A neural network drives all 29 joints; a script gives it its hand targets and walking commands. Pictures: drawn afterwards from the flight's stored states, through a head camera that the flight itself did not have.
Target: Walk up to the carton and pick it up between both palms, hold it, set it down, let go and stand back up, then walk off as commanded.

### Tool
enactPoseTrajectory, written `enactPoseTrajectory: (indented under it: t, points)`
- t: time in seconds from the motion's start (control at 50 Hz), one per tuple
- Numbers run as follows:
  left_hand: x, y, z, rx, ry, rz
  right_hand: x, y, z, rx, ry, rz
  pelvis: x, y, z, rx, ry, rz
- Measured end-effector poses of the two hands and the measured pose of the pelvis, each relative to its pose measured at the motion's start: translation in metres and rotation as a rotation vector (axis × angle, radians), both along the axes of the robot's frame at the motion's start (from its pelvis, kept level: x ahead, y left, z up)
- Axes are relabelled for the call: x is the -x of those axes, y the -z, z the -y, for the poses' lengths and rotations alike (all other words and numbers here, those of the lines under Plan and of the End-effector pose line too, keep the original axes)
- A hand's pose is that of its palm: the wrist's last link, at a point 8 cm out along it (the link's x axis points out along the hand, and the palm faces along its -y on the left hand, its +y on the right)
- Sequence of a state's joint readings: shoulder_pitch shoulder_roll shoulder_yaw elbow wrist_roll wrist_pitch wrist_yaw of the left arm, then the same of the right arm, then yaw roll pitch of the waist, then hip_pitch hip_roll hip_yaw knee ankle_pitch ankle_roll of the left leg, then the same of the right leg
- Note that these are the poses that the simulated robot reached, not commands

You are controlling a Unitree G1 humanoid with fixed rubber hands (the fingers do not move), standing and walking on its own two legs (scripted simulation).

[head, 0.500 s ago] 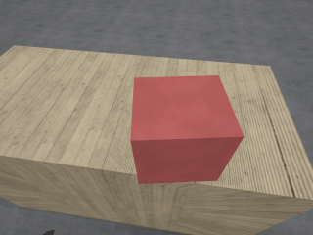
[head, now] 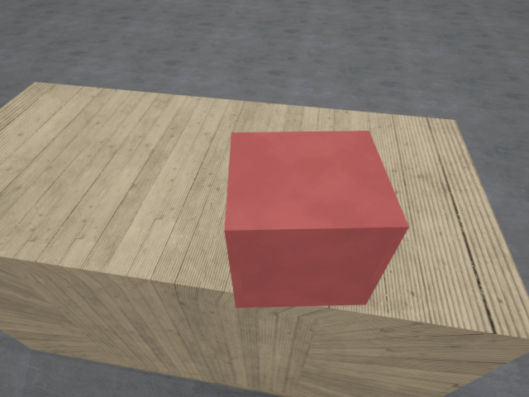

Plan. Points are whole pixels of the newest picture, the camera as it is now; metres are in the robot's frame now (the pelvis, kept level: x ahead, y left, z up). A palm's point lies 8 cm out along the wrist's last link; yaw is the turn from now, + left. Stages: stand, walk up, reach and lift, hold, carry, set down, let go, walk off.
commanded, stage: reach and lift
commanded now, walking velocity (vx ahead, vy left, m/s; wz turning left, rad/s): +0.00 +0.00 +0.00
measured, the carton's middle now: (300, 221) +0.39 -0.04 +0.06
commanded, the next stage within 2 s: none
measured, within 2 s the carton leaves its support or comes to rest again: neither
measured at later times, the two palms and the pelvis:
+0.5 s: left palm out of the picture +0.11 +0.27 -0.07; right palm out of the picture +0.13 -0.30 -0.06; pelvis -0.01 -0.02 +0.00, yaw -1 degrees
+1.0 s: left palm (103, 396) +0.14 +0.23 -0.02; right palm out of the picture +0.15 -0.27 -0.03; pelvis -0.02 -0.02 +0.00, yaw +0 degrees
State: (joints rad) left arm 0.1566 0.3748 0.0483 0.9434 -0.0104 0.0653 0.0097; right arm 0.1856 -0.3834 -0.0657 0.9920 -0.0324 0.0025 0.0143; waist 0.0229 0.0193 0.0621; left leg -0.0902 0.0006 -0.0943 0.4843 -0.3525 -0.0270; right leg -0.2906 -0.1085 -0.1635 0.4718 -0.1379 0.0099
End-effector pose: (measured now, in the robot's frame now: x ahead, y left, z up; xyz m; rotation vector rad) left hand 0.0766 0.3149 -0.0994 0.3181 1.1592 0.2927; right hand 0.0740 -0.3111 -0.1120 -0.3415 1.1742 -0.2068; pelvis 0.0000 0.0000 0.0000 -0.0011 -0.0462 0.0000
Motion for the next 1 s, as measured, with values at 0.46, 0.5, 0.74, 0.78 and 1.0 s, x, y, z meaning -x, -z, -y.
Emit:
enactPoseTrajectory:
  t: [0.46, 0.5, 0.74, 0.78, 1.0]
  points:
    - [-0.051, -0.032, 0.040, 0.030, -0.021, 0.180, -0.060, -0.046, -0.007, -0.023, -0.133, 0.355, 0.012, 0.004, 0.024, 0.015, 0.015, 0.072]
    - [-0.037, -0.028, 0.043, 0.048, -0.023, 0.162, -0.059, -0.054, -0.007, -0.017, -0.129, 0.373, 0.014, 0.003, 0.022, 0.015, 0.016, 0.088]
    - [-0.030, -0.061, 0.058, 0.009, -0.042, 0.293, -0.062, -0.032, -0.059, -0.207, -0.147, 0.414, 0.019, 0.002, 0.020, -0.002, -0.013, 0.117]
    - [-0.036, -0.072, 0.062, 0.007, -0.028, 0.326, -0.066, -0.033, -0.066, -0.234, -0.141, 0.448, 0.019, 0.001, 0.021, -0.005, -0.017, 0.113]
    - [-0.065, -0.083, 0.089, 0.122, 0.034, 0.411, -0.074, -0.083, -0.042, -0.142, -0.092, 0.567, 0.021, -0.005, 0.018, -0.012, 0.005, 0.079]
